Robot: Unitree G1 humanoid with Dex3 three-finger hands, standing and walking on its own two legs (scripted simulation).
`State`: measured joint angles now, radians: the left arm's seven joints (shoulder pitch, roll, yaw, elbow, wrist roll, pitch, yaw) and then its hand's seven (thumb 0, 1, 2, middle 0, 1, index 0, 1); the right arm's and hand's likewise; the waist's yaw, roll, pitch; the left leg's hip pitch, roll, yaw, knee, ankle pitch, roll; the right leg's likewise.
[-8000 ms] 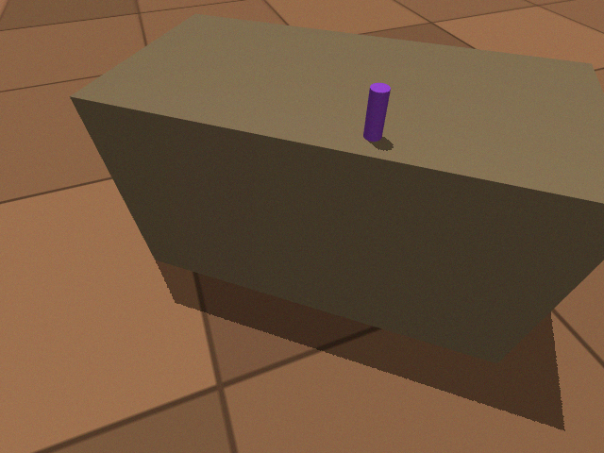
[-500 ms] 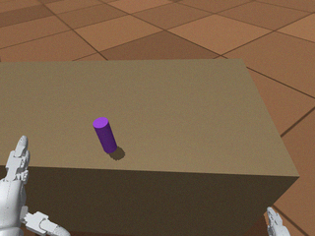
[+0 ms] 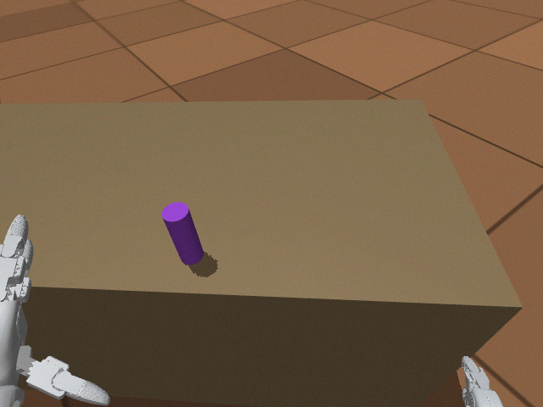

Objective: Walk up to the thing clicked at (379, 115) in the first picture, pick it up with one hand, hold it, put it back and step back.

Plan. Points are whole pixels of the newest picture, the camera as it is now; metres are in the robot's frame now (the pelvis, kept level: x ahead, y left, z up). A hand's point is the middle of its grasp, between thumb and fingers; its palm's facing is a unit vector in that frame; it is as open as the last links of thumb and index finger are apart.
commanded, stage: go down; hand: left
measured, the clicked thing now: (184, 235) +0.39 +0.20 +0.03
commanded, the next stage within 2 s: none
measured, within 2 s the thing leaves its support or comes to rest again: neither
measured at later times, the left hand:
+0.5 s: hand (43, 267) +0.25 +0.31 +0.15, palm faces +0.30 -0.92 -0.26, open 17.6 cm
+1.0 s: hand (24, 244) +0.28 +0.36 +0.15, palm faces +0.22 -0.97 -0.08, open 17.3 cm
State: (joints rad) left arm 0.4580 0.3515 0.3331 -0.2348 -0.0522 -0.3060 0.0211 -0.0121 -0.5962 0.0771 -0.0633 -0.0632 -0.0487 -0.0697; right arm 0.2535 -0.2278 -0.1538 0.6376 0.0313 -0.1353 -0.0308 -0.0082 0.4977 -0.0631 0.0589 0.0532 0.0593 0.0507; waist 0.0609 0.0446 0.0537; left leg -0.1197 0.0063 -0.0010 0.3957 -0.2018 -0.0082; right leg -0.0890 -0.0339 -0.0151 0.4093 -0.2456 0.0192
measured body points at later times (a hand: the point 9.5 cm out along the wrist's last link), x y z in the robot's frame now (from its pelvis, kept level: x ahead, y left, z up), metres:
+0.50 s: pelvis +0.00 +0.00 -0.01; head -0.02 -0.01 +0.44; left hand +0.22 +0.36 +0.16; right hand +0.17 -0.25 -0.10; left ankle +0.01 +0.13 -0.74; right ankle -0.01 -0.13 -0.74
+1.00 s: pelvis +0.00 +0.01 +0.00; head -0.02 +0.01 +0.45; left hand +0.26 +0.41 +0.16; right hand +0.15 -0.25 -0.09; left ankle +0.01 +0.13 -0.74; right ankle -0.01 -0.13 -0.74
